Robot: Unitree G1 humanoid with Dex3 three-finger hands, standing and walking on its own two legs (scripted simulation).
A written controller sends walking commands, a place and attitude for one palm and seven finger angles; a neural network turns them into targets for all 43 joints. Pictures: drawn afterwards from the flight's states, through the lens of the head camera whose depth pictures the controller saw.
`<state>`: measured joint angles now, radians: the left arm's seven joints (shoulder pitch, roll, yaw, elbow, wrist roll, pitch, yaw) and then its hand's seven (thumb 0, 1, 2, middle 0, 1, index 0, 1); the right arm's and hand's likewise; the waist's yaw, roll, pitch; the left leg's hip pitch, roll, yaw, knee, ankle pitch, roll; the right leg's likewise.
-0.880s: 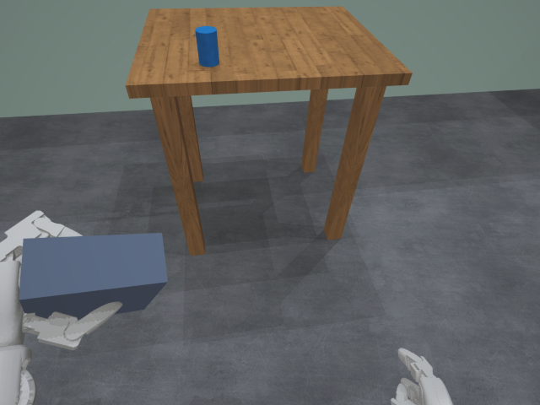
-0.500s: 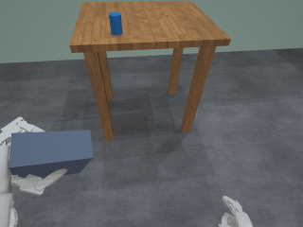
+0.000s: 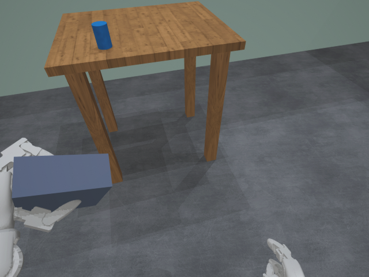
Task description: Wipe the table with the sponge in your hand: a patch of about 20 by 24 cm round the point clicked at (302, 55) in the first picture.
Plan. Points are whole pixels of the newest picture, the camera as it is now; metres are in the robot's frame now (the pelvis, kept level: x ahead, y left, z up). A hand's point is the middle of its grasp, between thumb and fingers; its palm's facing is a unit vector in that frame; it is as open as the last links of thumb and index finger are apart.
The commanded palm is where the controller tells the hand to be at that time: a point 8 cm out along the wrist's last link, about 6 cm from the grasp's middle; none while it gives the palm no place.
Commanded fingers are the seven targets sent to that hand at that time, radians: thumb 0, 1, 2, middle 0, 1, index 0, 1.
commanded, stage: walk to a spot facing it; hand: left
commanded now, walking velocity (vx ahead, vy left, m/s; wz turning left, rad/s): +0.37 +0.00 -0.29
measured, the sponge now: (76, 184) +0.23 +0.21 +0.16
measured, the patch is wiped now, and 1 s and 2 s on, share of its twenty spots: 0.00 0.00 0.00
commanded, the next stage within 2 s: take the last steps up to it in 0.52 s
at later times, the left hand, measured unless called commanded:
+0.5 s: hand (107, 116) +0.37 +0.19 +0.19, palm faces +0.32 -0.84 -0.43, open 9.7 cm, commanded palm +0.32 +0.24 +0.20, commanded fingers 0.00 0.10 1.30 -1.20 -1.60 -1.20 -1.60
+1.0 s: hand (163, 77) +0.54 +0.10 +0.18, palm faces +0.32 -0.83 -0.47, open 9.7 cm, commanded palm +0.48 +0.15 +0.20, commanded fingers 0.00 0.10 1.30 -1.20 -1.60 -1.20 -1.60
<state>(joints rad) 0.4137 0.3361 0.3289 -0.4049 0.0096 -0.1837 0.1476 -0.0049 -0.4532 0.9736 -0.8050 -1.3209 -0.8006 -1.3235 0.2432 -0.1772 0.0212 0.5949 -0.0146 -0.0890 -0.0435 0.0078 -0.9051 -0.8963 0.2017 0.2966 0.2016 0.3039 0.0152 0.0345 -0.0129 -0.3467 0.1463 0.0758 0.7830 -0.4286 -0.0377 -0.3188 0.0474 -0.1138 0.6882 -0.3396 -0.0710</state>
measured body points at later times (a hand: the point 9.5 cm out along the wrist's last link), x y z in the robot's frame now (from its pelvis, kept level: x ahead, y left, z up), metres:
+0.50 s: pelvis +0.14 -0.03 +0.02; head +0.15 -0.03 +0.47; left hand +0.35 +0.23 +0.21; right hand +0.25 -0.29 -0.08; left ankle +0.23 +0.10 -0.69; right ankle +0.02 -0.06 -0.72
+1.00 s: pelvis +0.28 -0.11 +0.00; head +0.31 -0.14 +0.45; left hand +0.52 +0.14 +0.21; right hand +0.39 -0.35 -0.12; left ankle +0.24 +0.06 -0.67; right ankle +0.31 -0.20 -0.72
